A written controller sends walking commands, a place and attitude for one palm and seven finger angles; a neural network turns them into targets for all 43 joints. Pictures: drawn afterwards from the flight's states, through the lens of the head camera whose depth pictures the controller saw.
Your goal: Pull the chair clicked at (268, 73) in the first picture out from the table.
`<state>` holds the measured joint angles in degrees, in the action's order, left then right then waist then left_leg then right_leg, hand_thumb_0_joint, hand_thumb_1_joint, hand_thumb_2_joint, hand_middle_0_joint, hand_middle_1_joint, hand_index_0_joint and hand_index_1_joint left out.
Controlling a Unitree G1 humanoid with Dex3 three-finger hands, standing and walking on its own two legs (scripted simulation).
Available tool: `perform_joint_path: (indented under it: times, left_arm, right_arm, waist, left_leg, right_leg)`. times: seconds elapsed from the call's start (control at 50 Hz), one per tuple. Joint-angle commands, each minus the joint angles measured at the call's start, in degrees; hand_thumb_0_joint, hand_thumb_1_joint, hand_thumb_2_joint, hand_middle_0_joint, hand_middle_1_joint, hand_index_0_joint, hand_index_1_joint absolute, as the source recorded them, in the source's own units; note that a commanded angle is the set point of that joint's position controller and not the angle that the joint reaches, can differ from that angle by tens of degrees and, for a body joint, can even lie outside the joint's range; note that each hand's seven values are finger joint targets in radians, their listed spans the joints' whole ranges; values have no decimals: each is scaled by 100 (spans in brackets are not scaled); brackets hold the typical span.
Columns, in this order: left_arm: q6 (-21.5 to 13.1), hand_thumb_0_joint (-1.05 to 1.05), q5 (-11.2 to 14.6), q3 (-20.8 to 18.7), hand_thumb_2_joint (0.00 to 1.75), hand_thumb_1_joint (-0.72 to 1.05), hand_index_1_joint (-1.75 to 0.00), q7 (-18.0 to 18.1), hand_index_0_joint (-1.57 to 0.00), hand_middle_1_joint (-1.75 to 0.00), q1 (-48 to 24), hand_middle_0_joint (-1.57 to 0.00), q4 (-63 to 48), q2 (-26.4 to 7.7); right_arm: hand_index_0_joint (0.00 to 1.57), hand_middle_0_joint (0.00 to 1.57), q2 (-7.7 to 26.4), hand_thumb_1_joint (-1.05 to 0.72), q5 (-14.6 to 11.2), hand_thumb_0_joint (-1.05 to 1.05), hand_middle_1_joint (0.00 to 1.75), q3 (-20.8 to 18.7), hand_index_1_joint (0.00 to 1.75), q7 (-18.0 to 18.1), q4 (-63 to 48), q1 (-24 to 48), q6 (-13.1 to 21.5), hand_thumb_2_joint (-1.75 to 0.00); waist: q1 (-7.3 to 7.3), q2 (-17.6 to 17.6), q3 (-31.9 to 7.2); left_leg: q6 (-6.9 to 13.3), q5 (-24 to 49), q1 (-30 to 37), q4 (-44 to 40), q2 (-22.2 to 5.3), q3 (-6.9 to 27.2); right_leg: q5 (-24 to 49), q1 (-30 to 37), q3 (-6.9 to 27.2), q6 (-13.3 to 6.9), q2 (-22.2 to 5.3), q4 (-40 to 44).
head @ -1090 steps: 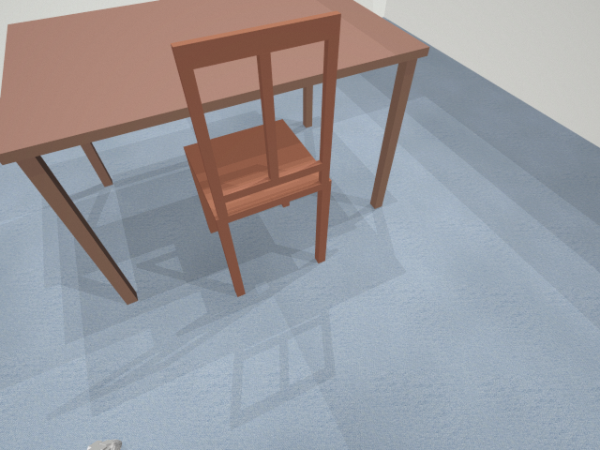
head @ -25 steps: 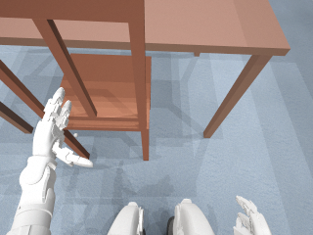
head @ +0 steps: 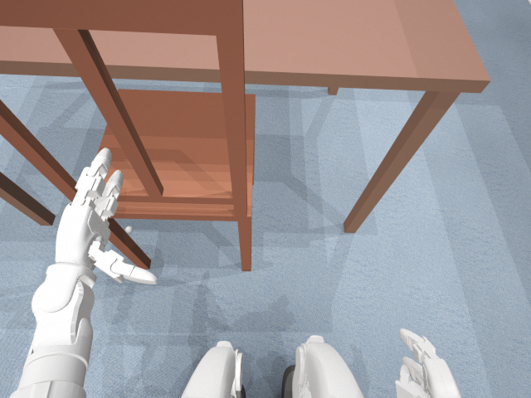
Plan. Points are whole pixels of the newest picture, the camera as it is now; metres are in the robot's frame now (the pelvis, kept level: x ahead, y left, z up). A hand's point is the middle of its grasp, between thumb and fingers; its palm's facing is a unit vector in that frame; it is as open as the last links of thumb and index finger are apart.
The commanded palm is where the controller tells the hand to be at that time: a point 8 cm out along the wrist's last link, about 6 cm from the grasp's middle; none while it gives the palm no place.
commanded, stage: aim the fingers beside a spindle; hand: left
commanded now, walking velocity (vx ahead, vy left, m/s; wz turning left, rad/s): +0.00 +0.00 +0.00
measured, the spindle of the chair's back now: (126, 135) +0.48 +0.24 +0.05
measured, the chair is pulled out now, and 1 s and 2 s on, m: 0.00 0.00 0.00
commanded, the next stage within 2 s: push the fingers through the gap in 0.14 s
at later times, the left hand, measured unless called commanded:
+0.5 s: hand (126, 215) +0.37 +0.22 +0.02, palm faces +0.01 -1.00 -0.05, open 16.9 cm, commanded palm +0.35 +0.27 +0.02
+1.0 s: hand (130, 186) +0.42 +0.23 +0.02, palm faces +0.02 -1.00 -0.04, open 16.9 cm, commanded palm +0.40 +0.27 +0.02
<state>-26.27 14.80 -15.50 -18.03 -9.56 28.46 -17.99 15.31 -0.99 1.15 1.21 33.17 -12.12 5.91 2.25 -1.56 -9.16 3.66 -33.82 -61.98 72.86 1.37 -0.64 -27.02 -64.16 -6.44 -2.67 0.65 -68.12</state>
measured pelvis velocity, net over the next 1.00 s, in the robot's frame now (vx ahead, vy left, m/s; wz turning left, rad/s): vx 0.00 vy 0.01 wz -0.01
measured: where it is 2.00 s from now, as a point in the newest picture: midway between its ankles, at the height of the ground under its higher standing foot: outside the picture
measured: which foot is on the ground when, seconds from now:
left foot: down 0.00-1.00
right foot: down 0.00-1.00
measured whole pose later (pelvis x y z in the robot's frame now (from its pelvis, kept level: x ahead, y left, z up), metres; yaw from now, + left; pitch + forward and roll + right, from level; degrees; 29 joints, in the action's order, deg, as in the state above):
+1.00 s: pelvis +0.00 +0.01 +0.00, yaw -1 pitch +25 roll -4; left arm -27.4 11.8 -19.8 -17.6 -27.4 46.3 -22.5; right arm 15.7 -0.2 1.6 0.8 35.6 -14.7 2.8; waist 4.6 -1.6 -8.6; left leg 4.4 -33.9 -64.8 73.7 1.3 -0.8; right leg -26.6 -66.7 -6.2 -2.0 0.8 -68.2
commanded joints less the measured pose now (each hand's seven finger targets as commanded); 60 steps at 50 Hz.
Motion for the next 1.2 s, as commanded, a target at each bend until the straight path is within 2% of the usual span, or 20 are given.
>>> perform_joint_path:
  times: [0.0, 0.1, 0.18, 0.2, 0.24, 0.28, 0.38, 0.44, 0.46, 0.54, 0.62, 0.74, 0.8, 0.84, 1.04, 1.08, 1.1, 1.14, 1.16, 1.18]
  left_arm:
    - [-339, 0, 80, -627, 30, -50, -8, 142, -6, -8, -1016, -6, -1133, -1266]
    - [-408, 0, 91, -618, 30, -50, -8, 125, -6, -8, -1022, -6, -1069, -1224]
    - [-418, 0, 155, -414, 30, -50, -8, -3, -6, -8, -878, -6, -1210, -1039]
    - [-366, 0, 159, -354, 30, -50, -8, -32, -6, -8, -745, -6, -1070, -945]
    - [-360, 0, 135, -537, 30, -50, -8, -13, -6, -8, -1054, -6, -981, -1201]
    - [-400, 0, 96, -439, 30, -50, -8, 23, -6, -8, -1569, -6, -1052, -1168]
    - [-451, 0, 41, -575, 30, -50, -8, 84, -6, -8, -1738, -6, -952, -1361]
    - [-366, 0, -8, -432, 30, -50, -8, 70, -6, -8, -1909, -6, -601, -1210]
    - [-339, 0, -22, -501, 30, -50, -8, 86, -6, -8, -2040, -6, -505, -1316]
    - [-324, 0, -54, -561, 30, -50, -8, 106, -6, -8, -2334, -6, -379, -1400]
    - [-337, 0, -44, -778, 30, -50, -8, 114, -6, -8, -2153, -6, -188, -1569]
    - [-405, 0, -86, -745, 30, -50, -8, 46, -6, -8, -2566, -6, 157, -1579]
    - [-506, 0, -117, -768, 30, -50, -8, 36, -6, -8, -3012, -6, 160, -1683]
    - [-546, 0, -130, -595, 30, -50, -8, 22, -6, -8, -3325, -6, 240, -1540]
    - [-514, 0, -273, -1005, 30, -50, -8, 74, -6, -8, -3792, -6, 991, -2062]
    - [-546, 0, -285, -959, 30, -50, -8, 51, -6, -8, -3782, -6, 884, -2044]
    - [-550, 0, -307, -784, 30, -50, -8, 28, -6, -8, -3907, -6, 881, -1893]
    - [-523, 0, -296, -908, 30, -50, -8, 50, -6, -8, -3798, -6, 1050, -1983]
    - [-511, 0, -290, -778, 30, -50, -8, 43, -6, -8, -3950, -6, 1047, -1854]
    - [-514, 0, -309, -882, 30, -50, -8, 54, -6, -8, -3999, -6, 1087, -1972]
  right_arm:
    - [20, 20, 851, -90, -18, 0, 30, -320, 30, 57, -706, -237, 177, -90]
    - [20, 20, 862, -90, -30, 0, 30, -321, 30, 59, -724, -248, 154, -90]
    - [20, 20, 873, -90, -34, 0, 30, -338, 30, 51, -733, -252, 199, -90]
    - [20, 20, 874, -90, -45, 0, 30, -341, 30, 43, -710, -269, 195, -90]
    - [20, 20, 911, -90, -46, 0, 30, -339, 30, 70, -654, -272, 177, -90]
    - [20, 20, 907, -90, -37, 0, 30, -332, 30, 98, -604, -275, 196, -90]
    - [20, 20, 932, -90, 3, 0, 30, -340, 30, 108, -530, -347, 197, -90]
    - [20, 20, 922, -90, -7, 0, 30, -322, 30, 89, -505, -377, 143, -90]
    - [20, 20, 943, -90, -7, 0, 30, -318, 30, 91, -501, -388, 117, -90]
    - [20, 20, 941, -90, -4, 0, 30, -310, 30, 88, -511, -462, 56, -90]
    - [20, 20, 940, -90, 9, 0, 30, -323, 30, 46, -488, -545, -13, -90]
    - [20, 20, 946, -90, 4, 0, 30, -314, 30, 33, -431, -594, -86, -90]
    - [20, 20, 987, -90, 27, 0, 30, -326, 30, 44, -361, -665, -78, -90]
    - [20, 20, 992, -90, 38, 0, 30, -327, 30, 50, -287, -683, -80, -90]
    - [20, 20, 1044, -90, 86, 0, 30, -297, 30, 24, -229, -889, -259, -90]
    - [20, 20, 1046, -90, 91, 0, 30, -307, 30, -3, -262, -918, -286, -90]
    - [20, 20, 1031, -90, 88, 0, 30, -305, 30, -23, -236, -925, -308, -90]
    - [20, 20, 1065, -90, 87, 0, 30, -328, 30, -35, -210, -971, -359, -90]
    - [20, 20, 1050, -90, 87, 0, 30, -310, 30, -37, -205, -959, -377, -90]
    - [20, 20, 1070, -90, 90, 0, 30, -319, 30, -31, -203, -997, -390, -90]
  waist:
    - [-24, -276, -2288]
    - [28, -176, -2210]
    - [40, -350, -2320]
    - [81, -185, -2243]
    - [100, -95, -2104]
    - [169, -312, -2073]
    - [109, -481, -2421]
    - [146, -436, -2302]
    - [154, -344, -2239]
    - [136, -384, -2496]
    - [95, -282, -2593]
    - [226, -277, -2304]
    - [256, -515, -2467]
    - [349, -539, -2457]
    - [307, -459, -2677]
    - [302, -674, -2877]
    - [371, -774, -2828]
    - [360, -558, -2748]
    - [435, -626, -2713]
    - [413, -606, -2729]
  left_leg:
    - [-278, 2094, 1081, -1156, -126, 476]
    - [-264, 2076, 1047, -1143, -139, 458]
    - [-291, 2307, 1278, -1150, -154, 502]
    - [-282, 2260, 1223, -1149, -161, 486]
    - [-267, 2034, 992, -1125, -158, 497]
    - [-276, 1971, 1087, -1097, -164, 525]
    - [-363, 2342, 1414, -1059, -179, 574]
    - [-372, 2295, 1367, -1088, -182, 582]
    - [-351, 2129, 1251, -1094, -180, 567]
    - [-335, 2306, 1313, -1078, -167, 552]
    - [-338, 2642, 1315, -1044, -175, 513]
    - [-289, 2313, 1062, -1038, -176, 470]
    - [-327, 2328, 1325, -1035, -195, 537]
    - [-358, 2385, 1457, -1022, -208, 594]
    - [-322, 2549, 1305, -945, -183, 601]
    - [-386, 2935, 1587, -941, -217, 654]
    - [-422, 3009, 1717, -945, -239, 677]
    - [-413, 2950, 1665, -937, -257, 685]
    - [-398, 2882, 1620, -943, -248, 681]
    - [-415, 2986, 1658, -944, -264, 720]
  right_leg:
    - [1197, 1825, 510, 99, 30, 657]
    - [1229, 1827, 527, 104, 54, 684]
    - [1303, 1764, 487, 92, 51, 683]
    - [1295, 1751, 479, 112, 51, 718]
    - [1176, 1723, 500, 117, 41, 695]
    - [1037, 1487, 483, 96, 42, 659]
    - [1167, 1433, 461, 80, 46, 587]
    - [1137, 1370, 440, 89, 42, 606]
    - [1046, 1398, 453, 92, 40, 630]
    - [1236, 1551, 479, 91, 37, 616]
    - [1554, 1747, 497, 98, 51, 616]
    - [1387, 1621, 532, 107, 65, 658]
    - [1227, 1393, 498, 87, 65, 637]
    - [1184, 1228, 463, 92, 57, 631]
    - [1357, 1398, 479, 90, 65, 569]
    - [1486, 1305, 445, 76, 78, 522]
    - [1454, 1166, 427, 88, 79, 544]
    - [1418, 1161, 420, 97, 90, 569]
    - [1399, 1131, 411, 103, 80, 578]
    - [1403, 1097, 395, 89, 85, 540]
